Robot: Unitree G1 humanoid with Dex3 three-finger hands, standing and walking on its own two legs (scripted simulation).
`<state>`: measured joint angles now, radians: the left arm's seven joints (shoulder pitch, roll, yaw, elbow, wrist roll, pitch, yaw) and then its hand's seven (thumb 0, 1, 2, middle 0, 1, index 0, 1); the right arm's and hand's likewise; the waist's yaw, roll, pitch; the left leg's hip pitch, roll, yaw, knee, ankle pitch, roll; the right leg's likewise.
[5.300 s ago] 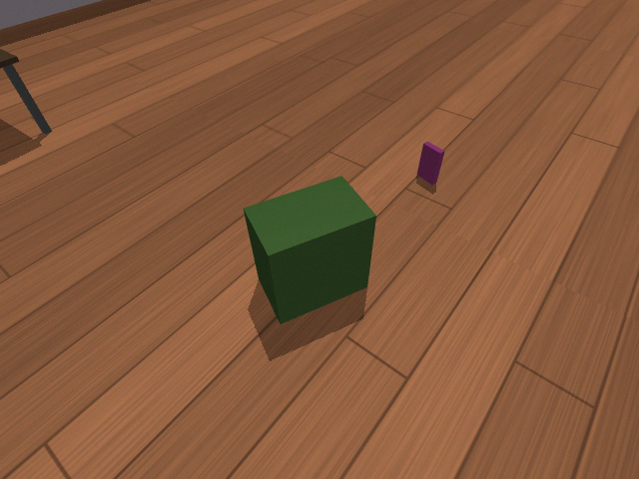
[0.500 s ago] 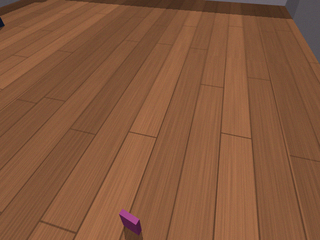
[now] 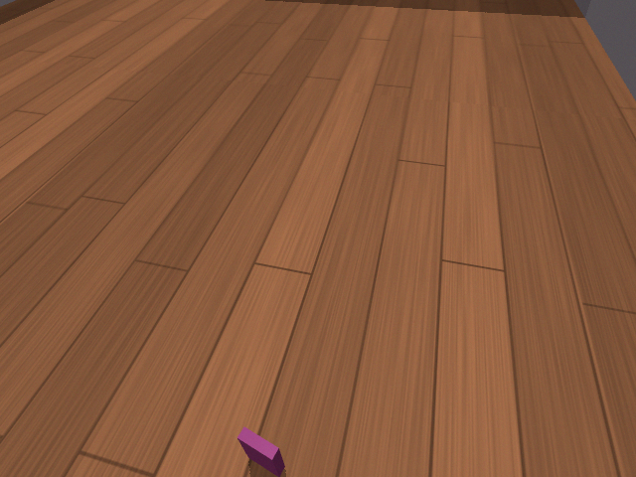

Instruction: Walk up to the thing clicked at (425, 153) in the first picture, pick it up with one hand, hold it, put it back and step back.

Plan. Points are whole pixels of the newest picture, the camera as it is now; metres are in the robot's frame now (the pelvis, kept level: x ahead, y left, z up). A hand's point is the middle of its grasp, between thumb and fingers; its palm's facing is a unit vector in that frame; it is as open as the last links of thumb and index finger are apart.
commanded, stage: walk up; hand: left
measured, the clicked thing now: (262, 453) +0.34 +0.19 -0.67
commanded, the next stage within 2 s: stand in 1.22 s
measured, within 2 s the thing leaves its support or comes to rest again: neither
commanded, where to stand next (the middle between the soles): +0.03 -0.02 m, yaw +0 degrees
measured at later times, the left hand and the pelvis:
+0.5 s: hand out of the picture +0.10 +0.25 -0.15, palm faces -0.06 -0.93 -0.35, open 7.4 cm; pelvis +0.00 -0.01 +0.00, yaw -1 degrees
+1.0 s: hand out of the picture +0.09 +0.25 -0.15, palm faces -0.05 -0.93 -0.36, open 7.4 cm; pelvis +0.00 +0.00 +0.00, yaw -1 degrees
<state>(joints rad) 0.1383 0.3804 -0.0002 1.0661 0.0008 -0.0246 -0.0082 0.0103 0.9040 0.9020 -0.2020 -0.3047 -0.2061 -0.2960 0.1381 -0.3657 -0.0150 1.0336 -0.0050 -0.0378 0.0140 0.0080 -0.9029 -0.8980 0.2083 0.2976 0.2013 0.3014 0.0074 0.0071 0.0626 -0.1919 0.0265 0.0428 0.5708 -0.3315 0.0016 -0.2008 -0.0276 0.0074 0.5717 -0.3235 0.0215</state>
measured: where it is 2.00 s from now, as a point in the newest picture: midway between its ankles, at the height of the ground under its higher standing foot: outside the picture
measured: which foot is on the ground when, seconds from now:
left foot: down 0.00-1.00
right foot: down 0.00-1.00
